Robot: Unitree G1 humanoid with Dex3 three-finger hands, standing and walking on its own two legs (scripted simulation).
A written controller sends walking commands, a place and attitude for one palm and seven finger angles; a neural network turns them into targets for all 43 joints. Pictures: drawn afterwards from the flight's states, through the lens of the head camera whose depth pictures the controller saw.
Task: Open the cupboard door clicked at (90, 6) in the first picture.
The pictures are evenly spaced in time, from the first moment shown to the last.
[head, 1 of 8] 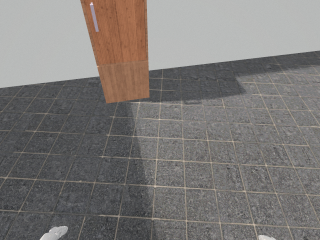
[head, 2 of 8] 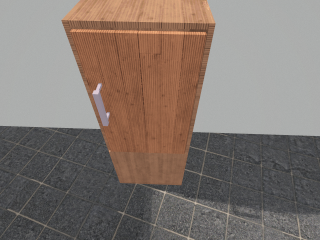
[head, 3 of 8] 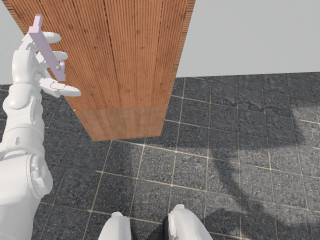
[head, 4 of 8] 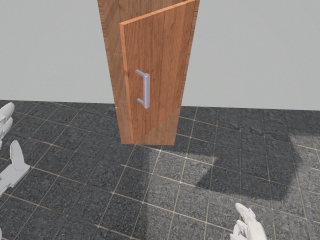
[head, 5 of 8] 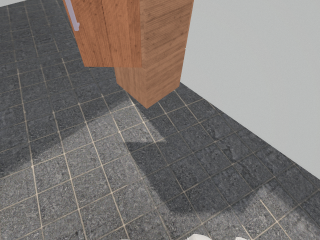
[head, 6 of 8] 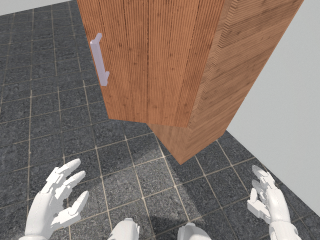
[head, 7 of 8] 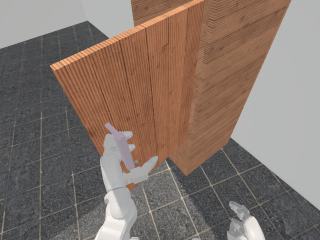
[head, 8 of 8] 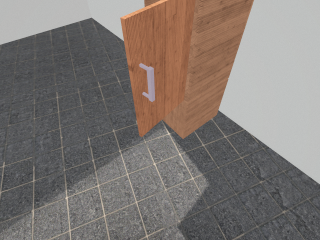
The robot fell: no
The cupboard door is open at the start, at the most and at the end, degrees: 0 100 100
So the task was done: yes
